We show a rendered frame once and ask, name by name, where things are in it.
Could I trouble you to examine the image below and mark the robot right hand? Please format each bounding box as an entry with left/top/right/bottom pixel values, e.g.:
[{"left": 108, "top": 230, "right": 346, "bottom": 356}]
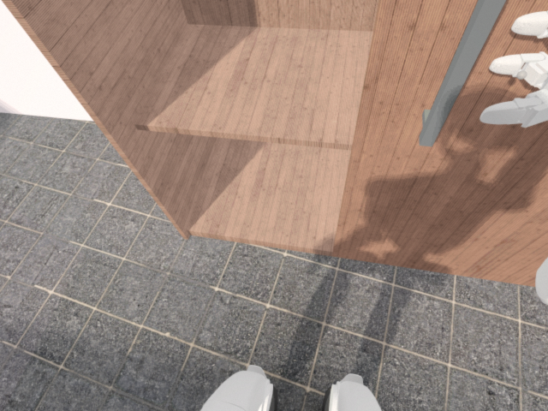
[{"left": 479, "top": 10, "right": 548, "bottom": 128}]

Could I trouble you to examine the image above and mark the handle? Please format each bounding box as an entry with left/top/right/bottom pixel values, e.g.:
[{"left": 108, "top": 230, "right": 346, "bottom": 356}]
[{"left": 419, "top": 0, "right": 506, "bottom": 146}]

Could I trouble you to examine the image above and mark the robot left thigh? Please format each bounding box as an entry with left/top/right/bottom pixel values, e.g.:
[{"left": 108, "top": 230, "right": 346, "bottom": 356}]
[{"left": 200, "top": 371, "right": 273, "bottom": 411}]

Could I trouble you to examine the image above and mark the left robot shin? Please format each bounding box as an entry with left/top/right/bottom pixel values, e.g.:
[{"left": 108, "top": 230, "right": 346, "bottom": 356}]
[{"left": 247, "top": 365, "right": 267, "bottom": 379}]

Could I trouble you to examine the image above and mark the wardrobe door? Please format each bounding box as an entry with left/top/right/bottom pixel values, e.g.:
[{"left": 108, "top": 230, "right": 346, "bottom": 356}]
[{"left": 332, "top": 0, "right": 548, "bottom": 287}]

